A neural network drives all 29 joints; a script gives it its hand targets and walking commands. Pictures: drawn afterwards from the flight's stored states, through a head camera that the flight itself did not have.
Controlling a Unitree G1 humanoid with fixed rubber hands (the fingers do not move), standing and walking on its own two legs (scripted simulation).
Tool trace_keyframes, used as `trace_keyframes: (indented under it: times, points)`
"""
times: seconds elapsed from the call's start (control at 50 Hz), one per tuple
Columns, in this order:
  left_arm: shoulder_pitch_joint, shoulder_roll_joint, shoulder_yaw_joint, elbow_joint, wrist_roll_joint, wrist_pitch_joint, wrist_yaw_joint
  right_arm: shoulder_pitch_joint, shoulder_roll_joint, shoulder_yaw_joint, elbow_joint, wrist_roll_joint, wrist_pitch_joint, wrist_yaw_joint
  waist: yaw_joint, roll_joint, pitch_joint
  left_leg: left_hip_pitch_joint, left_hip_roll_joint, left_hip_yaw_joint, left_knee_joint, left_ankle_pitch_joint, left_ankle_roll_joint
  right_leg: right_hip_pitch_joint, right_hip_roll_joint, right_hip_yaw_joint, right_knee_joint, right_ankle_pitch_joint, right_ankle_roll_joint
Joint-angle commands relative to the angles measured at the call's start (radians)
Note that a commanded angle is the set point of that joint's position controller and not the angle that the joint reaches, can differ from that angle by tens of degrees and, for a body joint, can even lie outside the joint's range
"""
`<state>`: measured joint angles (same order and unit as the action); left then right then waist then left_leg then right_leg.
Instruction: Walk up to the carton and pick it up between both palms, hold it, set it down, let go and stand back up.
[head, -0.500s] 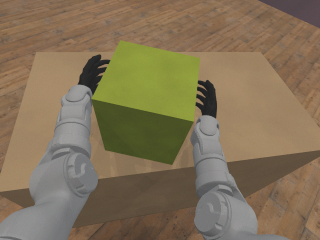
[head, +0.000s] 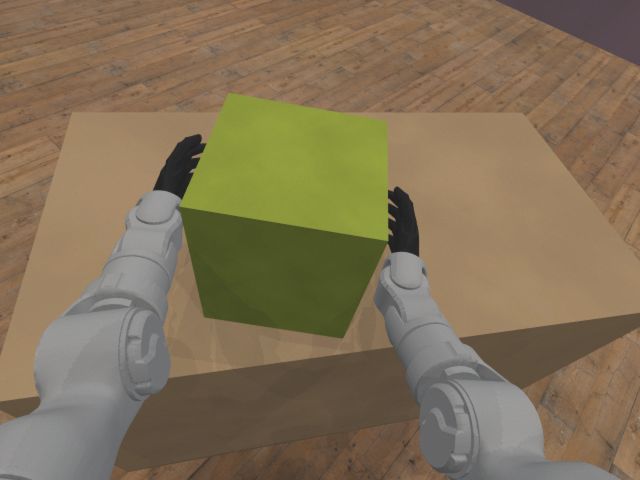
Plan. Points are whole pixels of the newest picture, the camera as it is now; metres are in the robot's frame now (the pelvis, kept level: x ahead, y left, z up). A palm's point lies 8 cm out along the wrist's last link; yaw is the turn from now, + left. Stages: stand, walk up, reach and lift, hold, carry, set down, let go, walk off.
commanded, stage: set down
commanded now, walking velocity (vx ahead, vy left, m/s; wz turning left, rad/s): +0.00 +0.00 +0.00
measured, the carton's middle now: (290, 225) +0.43 +0.03 +0.03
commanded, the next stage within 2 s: none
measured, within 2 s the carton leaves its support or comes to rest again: neither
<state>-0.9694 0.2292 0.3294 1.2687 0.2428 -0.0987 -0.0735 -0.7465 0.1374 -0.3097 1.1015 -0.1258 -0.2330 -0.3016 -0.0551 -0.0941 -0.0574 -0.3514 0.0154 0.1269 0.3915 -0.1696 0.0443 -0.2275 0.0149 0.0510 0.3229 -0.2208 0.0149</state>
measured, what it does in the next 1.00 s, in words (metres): stands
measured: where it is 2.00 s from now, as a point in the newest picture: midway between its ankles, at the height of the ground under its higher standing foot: outside the picture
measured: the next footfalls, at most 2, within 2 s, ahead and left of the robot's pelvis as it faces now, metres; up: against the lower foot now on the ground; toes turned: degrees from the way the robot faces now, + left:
none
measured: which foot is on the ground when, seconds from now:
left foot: down 0.00-1.00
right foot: down 0.00-1.00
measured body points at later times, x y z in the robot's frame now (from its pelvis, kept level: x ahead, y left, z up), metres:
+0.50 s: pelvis -0.02 +0.02 +0.00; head +0.00 +0.07 +0.44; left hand +0.43 +0.23 +0.09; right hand +0.37 -0.13 +0.07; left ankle +0.01 +0.08 -0.74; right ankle -0.05 -0.13 -0.74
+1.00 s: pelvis -0.03 +0.03 +0.00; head -0.02 +0.07 +0.44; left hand +0.39 +0.24 +0.07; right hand +0.34 -0.12 +0.06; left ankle +0.01 +0.08 -0.74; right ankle -0.05 -0.13 -0.74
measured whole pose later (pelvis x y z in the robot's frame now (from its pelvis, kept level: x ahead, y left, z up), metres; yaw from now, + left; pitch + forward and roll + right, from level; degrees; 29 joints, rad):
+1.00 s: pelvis -0.03 +0.03 +0.00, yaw +0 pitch +5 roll -3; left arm -0.74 0.36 0.02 1.05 -0.09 -0.07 -0.09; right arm -0.58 -0.02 0.05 0.90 0.27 -0.14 -0.31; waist -0.06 -0.05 -0.08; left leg -0.40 0.02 0.13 0.47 -0.17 0.04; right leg -0.24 0.02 0.05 0.32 -0.18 0.03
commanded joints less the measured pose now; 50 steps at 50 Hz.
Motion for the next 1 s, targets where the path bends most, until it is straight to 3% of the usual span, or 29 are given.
trace_keyframes:
  times: [0.0,0.02,0.04,0.1,0.12,0.18,0.26,0.28,0.3,0.32,0.38,0.4,0.46,0.48,0.5,0.56,0.58,0.64,0.66,0.68,0.7,0.72,0.76,0.78,0.8,0.88,0.9,0.92,0.98]
  points:
    - [-0.386,0.109,-0.168,-0.127,-0.218,-0.043,0.031,-0.354,-0.106,0.114,-0.043,0.168,-0.033,-0.011,-0.050,0.215,-0.475,0.320,0.027,-0.061,0.152,0.476,-0.095,-0.075,0.025,-0.104,0.057,0.468,0.012]
    - [-0.386,0.157,-0.153,-0.096,-0.215,-0.042,0.035,-0.357,-0.115,0.139,-0.071,0.190,-0.031,-0.016,-0.010,0.194,-0.504,0.291,0.028,-0.052,0.160,0.494,-0.089,-0.048,0.016,-0.081,0.054,0.501,0.020]
    - [-0.403,0.136,-0.172,-0.089,-0.251,-0.047,0.037,-0.375,-0.122,0.122,-0.067,0.196,-0.040,-0.023,-0.038,0.193,-0.500,0.267,0.022,-0.061,0.160,0.453,-0.094,-0.063,0.018,-0.084,0.049,0.484,0.023]
    - [-0.434,0.156,-0.234,-0.157,-0.297,-0.048,0.054,-0.439,-0.189,0.123,-0.169,0.233,-0.051,-0.016,-0.039,0.278,-0.652,0.384,0.044,-0.081,0.192,0.576,-0.136,-0.147,0.035,-0.113,0.055,0.428,0.002]
    - [-0.396,0.163,-0.245,-0.142,-0.308,-0.051,0.048,-0.382,-0.192,0.122,-0.148,0.227,-0.057,-0.016,-0.056,0.250,-0.649,0.398,0.047,-0.080,0.201,0.613,-0.142,-0.148,0.041,-0.121,0.050,0.449,0.011]
    - [-0.430,0.178,-0.227,-0.166,-0.284,-0.050,0.053,-0.379,-0.201,0.144,-0.100,0.236,-0.031,0.002,-0.032,0.271,-0.619,0.444,0.063,-0.088,0.203,0.654,-0.156,-0.172,0.046,-0.118,0.040,0.373,0.004]
    - [-0.394,0.183,-0.312,-0.078,-0.370,-0.030,0.037,-0.382,-0.266,0.188,-0.063,0.318,0.023,0.017,-0.065,0.265,-0.428,0.387,0.057,-0.101,0.145,0.431,-0.141,-0.191,0.033,-0.126,0.010,0.223,-0.009]
    - [-0.405,0.167,-0.334,-0.060,-0.365,-0.017,0.036,-0.364,-0.277,0.181,-0.002,0.327,0.037,0.017,-0.086,0.301,-0.381,0.381,0.052,-0.104,0.131,0.426,-0.149,-0.193,0.031,-0.126,0.003,0.222,-0.019]
    - [-0.373,0.168,-0.343,-0.077,-0.379,-0.019,0.032,-0.370,-0.288,0.191,-0.035,0.348,0.041,0.023,-0.067,0.302,-0.388,0.383,0.057,-0.102,0.139,0.447,-0.153,-0.198,0.033,-0.124,0.006,0.209,-0.022]
    - [-0.384,0.152,-0.373,-0.136,-0.409,-0.028,0.032,-0.373,-0.278,0.196,-0.097,0.348,0.025,0.019,-0.085,0.310,-0.466,0.399,0.055,-0.105,0.163,0.480,-0.162,-0.217,0.034,-0.128,0.021,0.249,-0.025]
    - [-0.333,0.175,-0.362,-0.121,-0.426,-0.043,0.028,-0.354,-0.281,0.247,-0.135,0.388,0.022,0.031,-0.049,0.285,-0.504,0.439,0.058,-0.121,0.149,0.461,-0.155,-0.246,0.033,-0.126,0.013,0.218,-0.028]
    - [-0.344,0.177,-0.395,-0.072,-0.445,-0.044,0.017,-0.355,-0.287,0.222,-0.129,0.363,0.020,0.024,-0.094,0.278,-0.507,0.423,0.051,-0.127,0.154,0.439,-0.151,-0.269,0.028,-0.129,0.006,0.206,-0.023]
    - [-0.353,0.213,-0.370,-0.073,-0.459,-0.053,0.014,-0.375,-0.287,0.266,-0.168,0.400,0.053,0.033,-0.038,0.219,-0.490,0.373,0.042,-0.113,0.141,0.347,-0.125,-0.217,0.018,-0.111,0.017,0.204,-0.008]
    - [-0.273,0.210,-0.354,-0.076,-0.437,-0.056,0.005,-0.282,-0.270,0.275,-0.130,0.390,0.042,0.030,-0.051,0.210,-0.488,0.410,0.041,-0.117,0.142,0.385,-0.118,-0.186,0.017,-0.102,0.010,0.256,-0.010]
    - [-0.246,0.196,-0.317,-0.121,-0.399,-0.057,0.006,-0.265,-0.262,0.287,-0.163,0.398,0.041,0.026,-0.016,0.229,-0.507,0.443,0.034,-0.103,0.139,0.403,-0.123,-0.182,0.021,-0.099,0.004,0.254,-0.012]
    - [-0.333,0.225,-0.349,-0.070,-0.426,-0.053,0.002,-0.336,-0.291,0.249,-0.124,0.379,0.072,0.020,-0.072,0.214,-0.405,0.380,0.040,-0.116,0.113,0.298,-0.108,-0.194,0.023,-0.103,-0.005,0.180,-0.020]
    - [-0.270,0.212,-0.321,-0.042,-0.425,-0.042,-0.007,-0.286,-0.293,0.290,-0.138,0.398,0.077,0.017,-0.038,0.174,-0.382,0.388,0.026,-0.100,0.117,0.299,-0.094,-0.165,0.017,-0.094,-0.008,0.213,-0.007]
    - [-0.287,0.237,-0.319,-0.075,-0.416,-0.049,-0.012,-0.270,-0.293,0.306,-0.134,0.417,0.081,0.011,-0.027,0.224,-0.396,0.407,0.022,-0.101,0.117,0.314,-0.095,-0.174,0.018,-0.093,-0.008,0.217,-0.005]
    - [-0.278,0.245,-0.323,-0.073,-0.421,-0.047,-0.012,-0.291,-0.275,0.315,-0.176,0.415,0.082,0.008,-0.024,0.191,-0.388,0.374,0.021,-0.099,0.116,0.288,-0.083,-0.166,0.021,-0.095,0.002,0.203,-0.011]
    - [-0.197,0.235,-0.301,-0.167,-0.408,-0.047,-0.013,-0.191,-0.271,0.332,-0.225,0.435,0.054,0.005,-0.001,0.218,-0.466,0.456,0.022,-0.097,0.125,0.398,-0.097,-0.130,0.033,-0.101,-0.004,0.279,-0.011]
    - [-0.249,0.239,-0.312,-0.158,-0.423,-0.052,-0.014,-0.230,-0.299,0.285,-0.200,0.410,0.054,0.000,-0.044,0.228,-0.497,0.476,0.023,-0.101,0.124,0.390,-0.113,-0.169,0.036,-0.110,-0.014,0.245,-0.006]
    - [-0.235,0.237,-0.311,-0.156,-0.434,-0.054,-0.015,-0.210,-0.272,0.303,-0.221,0.403,0.050,-0.003,-0.048,0.217,-0.500,0.461,0.025,-0.119,0.129,0.366,-0.112,-0.180,0.031,-0.112,-0.009,0.216,-0.007]
    - [-0.105,0.219,-0.292,-0.238,-0.402,-0.039,-0.015,-0.084,-0.263,0.344,-0.237,0.431,0.043,-0.003,-0.015,0.251,-0.478,0.526,0.020,-0.106,0.112,0.407,-0.123,-0.138,0.033,-0.107,-0.022,0.261,-0.014]
    - [-0.204,0.245,-0.310,-0.189,-0.427,-0.048,-0.017,-0.171,-0.260,0.319,-0.219,0.407,0.057,-0.009,-0.038,0.235,-0.467,0.455,0.013,-0.097,0.133,0.388,-0.111,-0.154,0.039,-0.107,-0.008,0.242,-0.007]
    - [-0.173,0.240,-0.295,-0.284,-0.413,-0.042,-0.014,-0.129,-0.263,0.319,-0.239,0.407,0.054,-0.010,-0.037,0.241,-0.465,0.501,0.024,-0.109,0.127,0.413,-0.115,-0.157,0.041,-0.114,-0.014,0.240,-0.009]
    - [-0.064,0.251,-0.269,-0.327,-0.419,0.005,-0.024,-0.037,-0.272,0.364,-0.301,0.450,0.064,-0.017,-0.006,0.250,-0.430,0.533,0.029,-0.115,0.121,0.432,-0.129,-0.132,0.040,-0.105,-0.023,0.245,-0.010]
    - [-0.100,0.257,-0.274,-0.343,-0.430,-0.004,-0.025,-0.047,-0.278,0.330,-0.314,0.432,0.074,-0.016,-0.033,0.243,-0.429,0.544,0.033,-0.122,0.110,0.388,-0.131,-0.128,0.038,-0.113,-0.028,0.211,-0.005]
    - [-0.011,0.268,-0.231,-0.399,-0.409,0.006,-0.025,0.039,-0.276,0.352,-0.367,0.435,0.069,-0.017,0.004,0.233,-0.412,0.568,0.037,-0.120,0.102,0.424,-0.131,-0.105,0.039,-0.113,-0.033,0.227,-0.010]
    - [0.053,0.262,-0.223,-0.483,-0.410,0.049,-0.044,0.078,-0.235,0.372,-0.498,0.422,0.064,-0.027,0.026,0.237,-0.433,0.582,0.017,-0.095,0.119,0.465,-0.118,-0.085,0.038,-0.099,-0.031,0.279,-0.004]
